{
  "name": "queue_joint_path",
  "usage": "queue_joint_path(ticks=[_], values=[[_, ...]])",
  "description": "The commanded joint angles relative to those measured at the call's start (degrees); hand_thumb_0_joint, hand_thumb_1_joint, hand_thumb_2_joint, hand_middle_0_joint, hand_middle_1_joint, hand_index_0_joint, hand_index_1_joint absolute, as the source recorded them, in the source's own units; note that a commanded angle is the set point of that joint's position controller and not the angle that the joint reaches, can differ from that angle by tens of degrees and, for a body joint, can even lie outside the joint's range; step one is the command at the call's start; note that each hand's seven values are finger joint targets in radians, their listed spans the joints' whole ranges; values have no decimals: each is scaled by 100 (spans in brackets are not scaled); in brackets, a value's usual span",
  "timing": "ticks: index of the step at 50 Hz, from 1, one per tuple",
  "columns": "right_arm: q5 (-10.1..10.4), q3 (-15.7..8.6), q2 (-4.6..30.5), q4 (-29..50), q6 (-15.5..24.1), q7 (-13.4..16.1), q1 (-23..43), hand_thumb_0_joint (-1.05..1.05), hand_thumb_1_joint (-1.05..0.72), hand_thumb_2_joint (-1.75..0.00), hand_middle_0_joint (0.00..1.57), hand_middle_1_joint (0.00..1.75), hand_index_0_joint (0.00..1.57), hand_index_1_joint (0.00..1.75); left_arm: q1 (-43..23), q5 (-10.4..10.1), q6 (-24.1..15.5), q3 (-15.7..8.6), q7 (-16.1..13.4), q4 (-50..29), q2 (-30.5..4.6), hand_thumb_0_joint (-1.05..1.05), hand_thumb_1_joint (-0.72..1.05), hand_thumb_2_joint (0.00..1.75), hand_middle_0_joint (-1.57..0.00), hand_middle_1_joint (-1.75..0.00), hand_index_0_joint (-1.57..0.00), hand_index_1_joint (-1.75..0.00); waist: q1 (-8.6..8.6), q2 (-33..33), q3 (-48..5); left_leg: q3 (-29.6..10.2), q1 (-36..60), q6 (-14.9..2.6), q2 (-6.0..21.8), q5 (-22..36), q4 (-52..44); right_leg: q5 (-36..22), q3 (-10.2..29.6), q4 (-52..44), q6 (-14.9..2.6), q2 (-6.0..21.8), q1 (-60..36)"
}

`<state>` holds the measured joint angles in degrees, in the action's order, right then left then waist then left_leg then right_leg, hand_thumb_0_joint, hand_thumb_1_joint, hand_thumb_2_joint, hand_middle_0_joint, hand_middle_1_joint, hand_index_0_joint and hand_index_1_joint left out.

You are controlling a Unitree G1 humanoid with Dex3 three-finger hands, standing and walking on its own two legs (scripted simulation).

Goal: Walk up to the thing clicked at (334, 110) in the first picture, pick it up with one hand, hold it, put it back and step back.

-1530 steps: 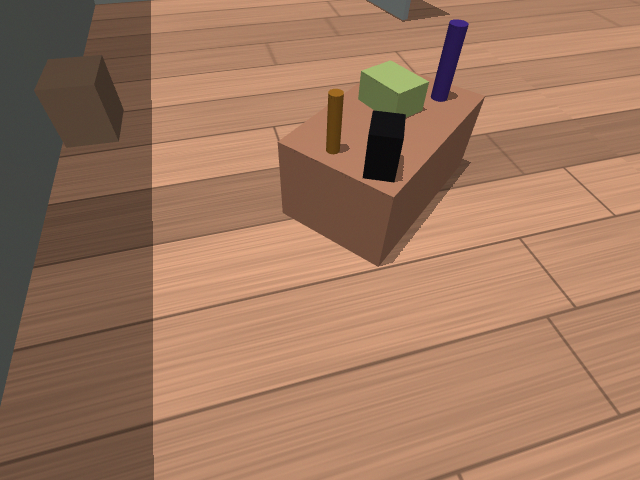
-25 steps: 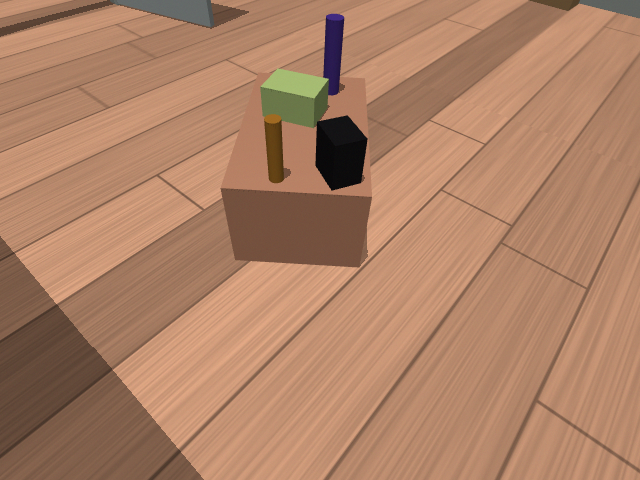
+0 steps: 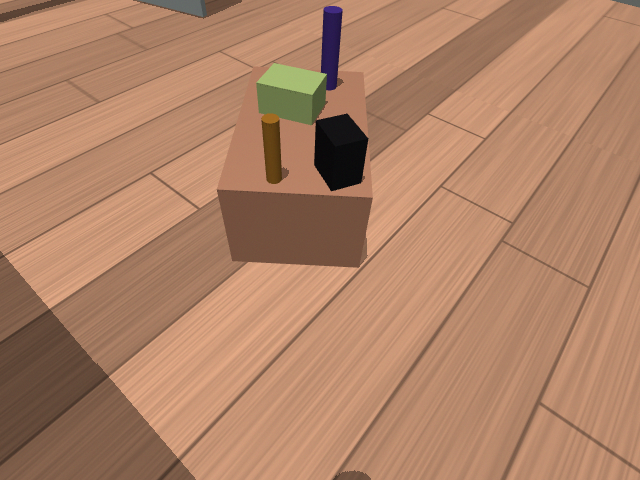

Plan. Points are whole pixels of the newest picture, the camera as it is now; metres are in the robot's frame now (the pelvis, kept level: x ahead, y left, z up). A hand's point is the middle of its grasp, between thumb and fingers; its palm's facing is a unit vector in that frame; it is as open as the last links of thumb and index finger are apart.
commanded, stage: step back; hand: left
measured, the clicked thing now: (272, 150) +1.03 +0.18 -0.28
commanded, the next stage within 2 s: stand in 0.20 s
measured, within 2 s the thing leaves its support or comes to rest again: neither
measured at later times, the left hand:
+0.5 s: hand out of the picture +0.10 +0.25 -0.14, palm faces -0.02 -0.94 -0.33, open 7.4 cm
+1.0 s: hand out of the picture +0.04 +0.25 -0.14, palm faces -0.02 -0.94 -0.35, open 7.4 cm
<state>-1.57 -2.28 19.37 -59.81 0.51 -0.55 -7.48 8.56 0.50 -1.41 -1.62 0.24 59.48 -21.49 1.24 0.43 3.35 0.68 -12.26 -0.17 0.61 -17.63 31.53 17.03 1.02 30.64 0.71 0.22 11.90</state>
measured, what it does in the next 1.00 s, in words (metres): stands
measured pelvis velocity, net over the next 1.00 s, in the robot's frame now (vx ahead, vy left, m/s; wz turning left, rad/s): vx -0.02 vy -0.01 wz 0.00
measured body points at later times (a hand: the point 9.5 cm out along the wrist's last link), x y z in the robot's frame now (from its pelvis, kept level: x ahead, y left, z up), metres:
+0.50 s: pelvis +0.00 +0.00 +0.01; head +0.01 +0.00 +0.46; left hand +0.10 +0.29 -0.12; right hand +0.10 -0.30 -0.11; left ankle -0.01 +0.12 -0.73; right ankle -0.01 -0.13 -0.73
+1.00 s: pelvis -0.02 -0.01 +0.01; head -0.01 -0.01 +0.46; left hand +0.04 +0.29 -0.12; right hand +0.05 -0.31 -0.12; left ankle -0.01 +0.12 -0.73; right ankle -0.01 -0.13 -0.73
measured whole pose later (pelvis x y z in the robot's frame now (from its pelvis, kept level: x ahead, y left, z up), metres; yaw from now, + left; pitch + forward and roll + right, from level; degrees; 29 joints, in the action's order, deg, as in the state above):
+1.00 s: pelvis -0.02 -0.01 +0.01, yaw +0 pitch -2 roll +0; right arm -0.8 -0.8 19.9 -65.7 0.4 -0.9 -6.3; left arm 6.9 0.5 -0.7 -0.1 0.5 65.9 -20.0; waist 0.1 -0.5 3.0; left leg 0.5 -6.9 0.7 0.9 -9.0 18.2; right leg 9.2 0.8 18.7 0.2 0.0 7.1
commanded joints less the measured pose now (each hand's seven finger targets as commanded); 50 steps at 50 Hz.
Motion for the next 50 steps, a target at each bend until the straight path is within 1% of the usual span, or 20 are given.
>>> queue_joint_path(ticks=[1, 4, 6, 9, 10, 11, 13, 14, 18, 20, 24, 27, 29, 32, 34, 35, 38, 42, 46, 50], values=[[67, -264, 1288, 351, 137, 113, 283, 0, -90, -90, 20, 30, 20, 30, -205, -7, -193, -271, -141, -328, -1296, 0, 90, 90, -20, -30, -20, -30, -64, -96, -871, -385, 259, -209, 544, 2349, -271, -2628, 546, -252, -378, 636, -690], [74, -282, 1283, 285, 121, 120, 368, 0, -90, -90, 20, 30, 20, 30, -305, -6, -165, -243, -169, -323, -1214, 0, 90, 90, -20, -30, -20, -30, -66, -124, -985, -361, 446, -266, 614, 2658, -308, -2692, 440, -148, -353, 595, -647], [79, -264, 1217, 272, 104, 120, 484, 0, -90, -90, 20, 30, 20, 30, -411, -5, -141, -224, -173, -283, -1211, 0, 90, 90, -20, -30, -20, -30, -60, -66, -800, -387, 385, -257, 615, 2440, -442, -2443, 476, -195, -324, 569, -529], [68, -267, 1231, 229, 83, 122, 575, 0, -90, -90, 20, 30, 20, 30, -487, 13, -123, -217, -173, -271, -1206, 0, 90, 90, -20, -30, -20, -30, -68, -62, -776, -352, 395, -256, 623, 2295, -514, -2372, 476, -220, -321, 567, -516], [129, -179, 1286, 188, 117, 120, 533, 0, -90, -90, 20, 30, 20, 30, -559, -64, -79, -110, -145, -141, -987, 0, 90, 90, -20, -30, -20, -30, -127, -43, -694, -653, 510, -253, 721, 2695, -863, -2509, 454, -402, -232, 572, -539], [125, -203, 1340, 167, 142, 120, 574, 0, -90, -90, 20, 30, 20, 30, -520, -56, -68, -116, -140, -146, -996, 0, 90, 90, -20, -30, -20, -30, -96, -77, -764, -630, 717, -225, 757, 2955, -865, -2581, 419, -475, -193, 569, -568], [117, -182, 1341, 121, 145, 115, 657, 0, -90, -90, 20, 30, 20, 30, -590, -49, -50, -105, -139, -95, -1025, 0, 90, 90, -20, -30, -20, -30, -104, -127, -682, -622, 720, -202, 750, 2831, -999, -2401, 403, -682, -141, 561, -674], [123, -161, 1289, 119, 144, 117, 658, 0, -90, -90, 20, 30, 20, 30, -658, -44, -38, -110, -142, -72, -1030, 0, 90, 90, -20, -30, -20, -30, -117, -102, -713, -605, 786, -190, 761, 3011, -1048, -2466, 374, -677, -152, 565, -745], [138, -123, 1212, 69, 128, 94, 775, 0, -90, -90, 20, 30, 20, 30, -729, -22, -47, -96, -117, 25, -1052, 0, 90, 90, -20, -30, -20, -30, -120, -44, -611, -526, 804, -122, 664, 2046, -1333, -1995, 440, -1096, -120, 611, -754], [137, -116, 1215, 31, 143, 76, 779, 0, -90, -90, 20, 30, 20, 30, -756, -25, -76, -89, -111, 77, -1079, 0, 90, 90, -20, -30, -20, -30, -147, -55, -710, -536, 930, -112, 691, 2158, -1384, -2071, 444, -1155, -137, 662, -834], [131, -110, 1219, -41, 137, 75, 808, 0, -90, -90, 20, 30, 20, 30, -734, -7, -79, -83, -100, 156, -1074, 0, 90, 90, -20, -30, -20, -30, -133, -95, -635, -517, 896, -84, 674, 1764, -1499, -1835, 488, -1329, -123, 674, -800], [119, -85, 1218, -88, 136, 65, 739, 0, -90, -90, 20, 30, 20, 30, -748, -6, -74, -83, -82, 191, -1084, 0, 90, 90, -20, -30, -20, -30, -150, -112, -442, -520, 709, -57, 641, 1249, -1662, -1386, 509, -1448, -120, 658, -683], [109, -81, 1224, -102, 139, 61, 741, 0, -90, -90, 20, 30, 20, 30, -708, 12, -69, -72, -69, 219, -1056, 0, 90, 90, -20, -30, -20, -30, -147, -146, -447, -534, 751, -52, 656, 1121, -1682, -1241, 511, -1509, -133, 654, -576], [109, -78, 1236, -139, 140, 62, 657, 0, -90, -90, 20, 30, 20, 30, -676, 13, -90, -78, -69, 242, -1062, 0, 90, 90, -20, -30, -20, -30, -156, -22, -563, -543, 796, -81, 684, 1317, -1630, -1440, 525, -1480, -143, 691, -668], [107, -81, 1251, -159, 138, 58, 680, 0, -90, -90, 20, 30, 20, 30, -585, -3, -92, -68, -62, 272, -1061, 0, 90, 90, -20, -30, -20, -30, -123, -63, -556, -536, 905, -75, 669, 1245, -1597, -1339, 545, -1544, -145, 689, -536], [104, -77, 1239, -162, 137, 53, 623, 0, -90, -90, 20, 30, 20, 30, -635, 6, -101, -66, -69, 258, -1071, 0, 90, 90, -20, -30, -20, -30, -170, -50, -562, -545, 835, -84, 670, 1278, -1590, -1423, 536, -1544, -147, 704, -607], [104, -57, 1241, -213, 118, 51, 558, 0, -90, -90, 20, 30, 20, 30, -600, -9, -87, -61, -70, 280, -1073, 0, 90, 90, -20, -30, -20, -30, -154, -56, -343, -566, 670, -53, 638, 889, -1674, -1009, 563, -1619, -136, 678, -445], [98, -50, 1252, -199, 116, 40, 535, 0, -90, -90, 20, 30, 20, 30, -494, 8, -79, -65, -64, 288, -1089, 0, 90, 90, -20, -30, -20, -30, -132, 30, -351, -582, 663, -86, 658, 791, -1660, -919, 557, -1623, -145, 674, -415], [90, -37, 1247, -221, 106, 32, 416, 0, -90, -90, 20, 30, 20, 30, -455, 0, -72, -62, -54, 279, -1117, 0, 90, 90, -20, -30, -20, -30, -147, 17, -223, -599, 584, -67, 628, 516, -1693, -481, 603, -1711, -151, 652, -208], [91, -32, 1272, -221, 119, 38, 403, 0, -90, -90, 20, 30, 20, 30, -392, 4, -78, -62, -48, 281, -1105, 0, 90, 90, -20, -30, -20, -30, -127, -16, -325, -625, 555, -88, 662, 601, -1674, -706, 589, -1624, -157, 662, -335]])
